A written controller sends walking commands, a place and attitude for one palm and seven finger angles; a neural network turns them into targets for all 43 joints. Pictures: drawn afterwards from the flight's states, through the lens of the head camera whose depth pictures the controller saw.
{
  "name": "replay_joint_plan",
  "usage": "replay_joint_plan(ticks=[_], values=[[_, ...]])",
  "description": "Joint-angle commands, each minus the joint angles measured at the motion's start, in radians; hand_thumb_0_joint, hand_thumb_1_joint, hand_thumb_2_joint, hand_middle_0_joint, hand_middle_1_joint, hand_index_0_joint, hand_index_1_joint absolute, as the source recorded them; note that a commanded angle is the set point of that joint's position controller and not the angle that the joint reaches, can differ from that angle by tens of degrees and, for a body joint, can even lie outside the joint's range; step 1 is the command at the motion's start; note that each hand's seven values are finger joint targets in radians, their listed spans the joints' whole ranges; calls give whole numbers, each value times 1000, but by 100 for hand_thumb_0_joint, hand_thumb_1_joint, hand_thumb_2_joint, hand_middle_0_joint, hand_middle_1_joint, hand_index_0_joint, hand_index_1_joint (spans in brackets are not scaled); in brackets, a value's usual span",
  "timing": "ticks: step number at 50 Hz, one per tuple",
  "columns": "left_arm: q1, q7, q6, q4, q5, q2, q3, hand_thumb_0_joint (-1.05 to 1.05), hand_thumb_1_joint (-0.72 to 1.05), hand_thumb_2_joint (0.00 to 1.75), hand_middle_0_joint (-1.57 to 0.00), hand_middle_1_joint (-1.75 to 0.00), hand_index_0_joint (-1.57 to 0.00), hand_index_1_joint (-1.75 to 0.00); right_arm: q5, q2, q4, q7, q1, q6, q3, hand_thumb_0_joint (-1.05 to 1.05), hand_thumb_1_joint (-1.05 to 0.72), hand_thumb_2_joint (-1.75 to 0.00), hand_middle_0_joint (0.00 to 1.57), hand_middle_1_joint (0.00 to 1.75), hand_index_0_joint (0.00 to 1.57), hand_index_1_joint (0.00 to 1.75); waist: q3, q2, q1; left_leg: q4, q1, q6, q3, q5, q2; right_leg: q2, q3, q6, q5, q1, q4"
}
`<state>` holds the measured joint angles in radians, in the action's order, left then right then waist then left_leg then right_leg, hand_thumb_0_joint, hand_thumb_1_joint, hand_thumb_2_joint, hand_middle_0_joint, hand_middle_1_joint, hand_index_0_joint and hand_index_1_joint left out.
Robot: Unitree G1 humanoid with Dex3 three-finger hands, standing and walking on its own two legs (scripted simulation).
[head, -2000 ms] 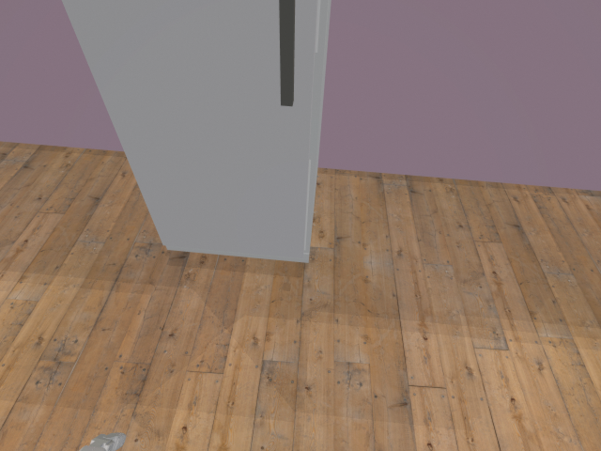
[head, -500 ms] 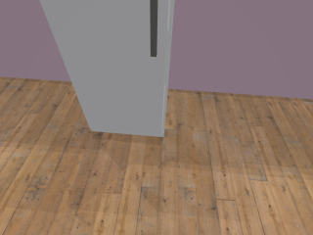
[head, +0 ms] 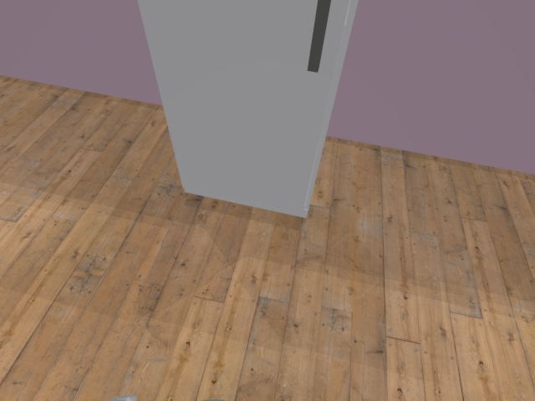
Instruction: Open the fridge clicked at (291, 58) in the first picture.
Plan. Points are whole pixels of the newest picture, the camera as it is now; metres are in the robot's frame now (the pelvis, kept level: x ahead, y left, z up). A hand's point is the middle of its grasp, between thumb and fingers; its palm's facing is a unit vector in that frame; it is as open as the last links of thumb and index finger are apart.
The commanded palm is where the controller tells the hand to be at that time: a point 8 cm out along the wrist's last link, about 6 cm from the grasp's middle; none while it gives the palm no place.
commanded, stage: walk to a spot facing it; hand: right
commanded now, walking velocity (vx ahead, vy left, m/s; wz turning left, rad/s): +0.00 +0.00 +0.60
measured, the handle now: out of the picture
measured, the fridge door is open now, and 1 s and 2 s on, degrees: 0 0 0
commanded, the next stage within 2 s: none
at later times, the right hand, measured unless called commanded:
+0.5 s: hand out of the picture +0.08 -0.26 -0.16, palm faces -0.18 +0.96 -0.22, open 7.4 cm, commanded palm none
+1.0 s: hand (347, 387) +0.17 -0.13 -0.14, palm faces -0.57 +0.80 -0.21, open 7.4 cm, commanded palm none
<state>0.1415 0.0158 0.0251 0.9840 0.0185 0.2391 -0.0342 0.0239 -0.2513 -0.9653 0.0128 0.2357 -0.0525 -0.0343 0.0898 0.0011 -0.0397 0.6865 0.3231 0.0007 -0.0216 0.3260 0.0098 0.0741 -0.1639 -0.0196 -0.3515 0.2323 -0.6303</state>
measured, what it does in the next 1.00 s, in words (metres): steps on the spot, turning left: right foot, then left foot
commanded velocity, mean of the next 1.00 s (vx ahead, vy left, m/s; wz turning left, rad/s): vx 0.07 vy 0.00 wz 0.60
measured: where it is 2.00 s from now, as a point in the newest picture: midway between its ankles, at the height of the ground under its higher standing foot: (221, 394)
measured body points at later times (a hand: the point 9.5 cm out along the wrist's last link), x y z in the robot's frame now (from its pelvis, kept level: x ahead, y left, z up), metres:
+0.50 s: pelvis -0.03 -0.06 +0.01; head +0.00 -0.09 +0.46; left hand +0.01 +0.22 -0.10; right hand +0.09 -0.31 -0.14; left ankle +0.00 +0.09 -0.69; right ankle -0.02 -0.16 -0.72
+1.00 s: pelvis -0.04 -0.05 +0.00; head -0.02 -0.03 +0.45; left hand -0.21 +0.16 -0.15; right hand +0.20 -0.18 -0.13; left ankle -0.13 +0.05 -0.72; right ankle -0.01 -0.16 -0.69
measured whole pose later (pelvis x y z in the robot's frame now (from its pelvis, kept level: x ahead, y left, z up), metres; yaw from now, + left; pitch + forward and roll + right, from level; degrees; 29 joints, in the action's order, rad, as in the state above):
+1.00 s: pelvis -0.04 -0.05 +0.00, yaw +34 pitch +0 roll +3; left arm 0.35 0.00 0.05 1.01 0.03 0.25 -0.06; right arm 0.02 -0.20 -0.89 0.03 0.13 -0.02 -0.05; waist 0.05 0.06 0.04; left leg 0.58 0.24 -0.01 0.08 0.33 0.00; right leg 0.17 -0.15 -0.04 -0.51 0.36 -0.95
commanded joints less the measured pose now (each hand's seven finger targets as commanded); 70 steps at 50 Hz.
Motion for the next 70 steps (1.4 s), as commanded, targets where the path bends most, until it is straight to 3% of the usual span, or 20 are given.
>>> replay_joint_plan(ticks=[1, 6, 16, 19, 20, 22, 24, 27, 39, 44, 45, 46, 47, 49, 52, 60, 63, 65, 66, 70], values=[[-62, 13, -1, -134, -9, 126, -42, 0, 90, 90, -20, -30, -20, -30, -1, -240, 65, -28, 173, 37, -65, 0, -90, -90, 20, 30, 20, 30, -100, -279, -48, -408, -119, -150, -539, -442, -349, -44, 144, -25, -228, 304, -462], [-12, 6, -5, -97, -2, 101, -47, 0, 90, 90, -20, -30, -20, -30, -4, -158, 115, -32, 33, 44, -63, 0, -90, -90, 20, 30, 20, 30, -134, -110, 24, -362, -115, -169, -378, -301, -212, -11, 193, -39, -16, 286, -489], [-20, 19, -17, -133, -15, 74, -44, 0, 90, 90, -20, -30, -20, -30, 7, -170, 116, -24, 58, 24, -85, 0, -90, -90, 20, 30, 20, 30, -167, -162, -8, -356, -129, -173, -469, -277, -165, -61, 178, -27, -88, 167, -138], [98, 28, -30, -110, -22, 77, -43, 0, 90, 90, -20, -30, -20, -30, 3, -179, 132, -21, -9, 13, -87, 0, -90, -90, 20, 30, 20, 30, -191, -160, 48, -319, -19, -117, -467, -257, -127, -90, 161, -4, 14, -43, 129], [154, 33, -39, -101, -23, 93, -46, 0, 90, 90, -20, -30, -20, -30, -1, -154, 142, -19, -35, 11, -82, 0, -90, -90, 20, 30, 20, 30, -198, -125, 80, -260, 87, -68, -409, -166, -68, -53, 188, 9, 62, -178, 245], [116, 36, -41, -141, -2, 244, -69, 0, 90, 90, -20, -30, -20, -30, -4, -76, 186, -1, -38, 6, -74, 0, -90, -90, 20, 30, 20, 30, -105, 299, 65, 199, 366, 40, -82, 210, 103, 381, 588, 150, -28, -166, 450], [-1, 37, -43, -163, 3, 153, -43, 0, 90, 90, -20, -30, -20, -30, 16, -135, 140, 9, -39, -2, -100, 0, -90, -90, 20, 30, 20, 30, -23, 130, 17, 475, 280, 59, -97, 95, 22, 303, 451, 160, 81, 57, 417], [-13, 34, -54, -164, 5, 125, -33, 0, 90, 90, -20, -30, -20, -30, 11, -85, 114, 25, 15, -9, -83, 0, -90, -90, 20, 30, 20, 30, -49, 134, -6, 559, 292, 74, -29, 13, 5, 182, 237, 137, 266, -20, 349], [185, 24, -47, -73, 9, 167, -66, 0, 90, 90, -20, -30, -20, -30, 0, -42, 156, 28, -162, -6, -55, 0, -90, -90, 20, 30, 20, 30, -93, 178, 90, 155, 147, 62, 85, 105, -51, 282, 115, 164, 547, -177, 259], [196, 9, -45, -49, 13, 173, -65, 0, 90, 90, -20, -30, -20, -30, 3, -45, 145, 34, -119, 16, -54, 0, -90, -90, 20, 30, 20, 30, -134, 160, 61, -142, -85, 11, 141, 57, -17, 300, 66, 93, 153, -81, 183], [199, 3, -44, -49, 8, 152, -58, 0, 90, 90, -20, -30, -20, -30, 6, -79, 119, 26, -51, 26, -61, 0, -90, -90, 20, 30, 20, 30, -157, 57, 24, -271, -282, -20, 113, 2, -34, 270, 20, 45, 65, 62, 41], [192, -6, -40, -83, -6, 88, -37, 0, 90, 90, -20, -30, -20, -30, 12, -193, 89, 11, 60, 39, -85, 0, -90, -90, 20, 30, 20, 30, -204, -225, -32, -391, -537, -110, -190, 153, -282, 158, -111, -26, -170, 348, -233], [31, -12, -32, -158, 8, 86, -27, 0, 90, 90, -20, -30, -20, -30, -9, -264, 66, -3, 157, 36, -95, 0, -90, -90, 20, 30, 20, 30, -131, -299, -104, -471, -468, -196, -474, 101, -418, 63, -4, -51, -329, 541, -435], [-37, -21, -32, -174, 8, 110, -41, 0, 90, 90, -20, -30, -20, -30, -9, -242, 76, -16, 108, 53, -95, 0, -90, -90, 20, 30, 20, 30, -47, -224, -71, -532, -314, -215, -495, 329, -367, 88, 122, -40, -149, 579, -535], [63, -30, -37, -119, 18, 102, -49, 0, 90, 90, -20, -30, -20, -30, 0, -151, 103, -17, -14, 76, -68, 0, -90, -90, 20, 30, 20, 30, 8, -142, 33, -491, -159, -169, -249, 94, -264, 98, 108, -63, 11, 438, -441], [32, -39, -68, -164, 2, 61, -45, 0, 90, 90, -20, -30, -20, -30, 7, -172, 56, -7, 49, 93, -75, 0, -90, -90, 20, 30, 20, 30, -17, -176, 26, -422, -91, -157, -244, -13, -217, 18, 63, -53, 39, 209, -86], [249, -16, -88, -94, 2, 113, -55, 0, 90, 90, -20, -30, -20, -30, 0, -143, 59, -4, -4, 84, -78, 0, -90, -90, 20, 30, 20, 30, -94, -62, 131, -183, 36, -96, -178, -53, -116, -4, 48, -47, 101, -171, 145], [456, 1, -91, -46, 20, 291, -86, 0, 90, 90, -20, -30, -20, -30, -11, -18, 97, 12, 39, 77, -55, 0, -90, -90, 20, 30, 20, 30, -212, 421, 179, 422, 338, -8, 25, 283, 62, 430, 600, 72, -252, -390, 397], [391, 9, -89, -43, 17, 237, -68, 0, 90, 90, -20, -30, -20, -30, -2, -56, 90, 10, -4, 74, -62, 0, -90, -90, 20, 30, 20, 30, -159, 352, 172, 561, 361, -20, -43, 213, 4, 460, 658, 84, -391, -265, 477], [195, 17, -117, -58, 4, 71, -28, 0, 90, 90, -20, -30, -20, -30, 9, -8, 36, 41, 30, 55, -69, 0, -90, -90, 20, 30, 20, 30, -2, 141, 42, 591, 307, 0, 4, -84, -96, 295, 221, 15, -5, -58, 449]])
